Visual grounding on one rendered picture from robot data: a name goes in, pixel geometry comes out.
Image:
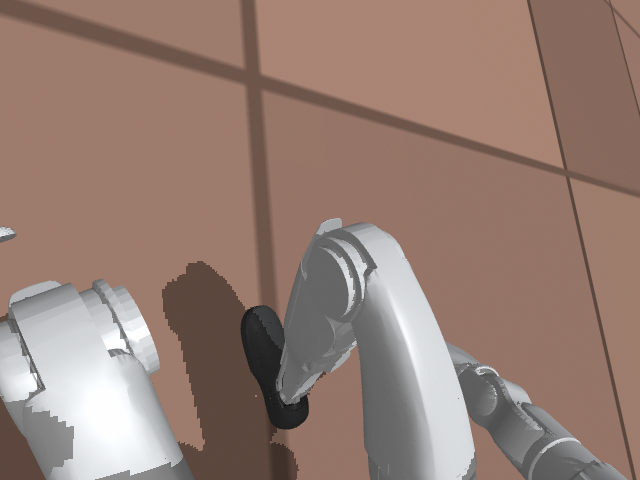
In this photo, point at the right robot arm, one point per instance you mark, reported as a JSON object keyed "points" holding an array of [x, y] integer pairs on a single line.
{"points": [[533, 441]]}

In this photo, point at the left robot hand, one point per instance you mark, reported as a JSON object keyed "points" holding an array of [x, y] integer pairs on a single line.
{"points": [[6, 234]]}

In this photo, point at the right robot foot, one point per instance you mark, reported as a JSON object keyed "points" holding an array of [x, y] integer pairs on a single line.
{"points": [[263, 342]]}

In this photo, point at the right robot hand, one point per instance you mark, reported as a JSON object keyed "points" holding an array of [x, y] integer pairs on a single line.
{"points": [[461, 359]]}

